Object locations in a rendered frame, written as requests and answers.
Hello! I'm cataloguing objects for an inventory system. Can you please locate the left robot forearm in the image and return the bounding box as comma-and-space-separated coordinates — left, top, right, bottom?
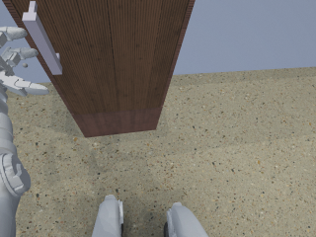
0, 88, 18, 156

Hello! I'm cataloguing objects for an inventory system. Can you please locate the robot thigh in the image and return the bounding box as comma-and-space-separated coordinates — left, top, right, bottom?
166, 205, 208, 237
92, 198, 123, 237

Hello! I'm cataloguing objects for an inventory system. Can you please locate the left robot thigh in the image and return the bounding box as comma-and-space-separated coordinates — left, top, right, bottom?
92, 198, 123, 237

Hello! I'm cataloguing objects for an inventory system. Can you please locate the robot left hand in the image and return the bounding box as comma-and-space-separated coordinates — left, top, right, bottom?
0, 27, 49, 97

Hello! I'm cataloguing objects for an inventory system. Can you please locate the robot left upper arm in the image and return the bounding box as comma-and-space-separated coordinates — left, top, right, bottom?
0, 153, 32, 237

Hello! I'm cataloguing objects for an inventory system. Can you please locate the handle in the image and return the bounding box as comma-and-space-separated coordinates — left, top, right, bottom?
22, 1, 62, 75

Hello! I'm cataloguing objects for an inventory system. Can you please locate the cupboard door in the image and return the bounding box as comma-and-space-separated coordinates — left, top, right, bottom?
9, 0, 191, 116

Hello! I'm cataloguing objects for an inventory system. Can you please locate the right robot thigh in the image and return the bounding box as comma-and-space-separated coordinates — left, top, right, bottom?
166, 205, 208, 237

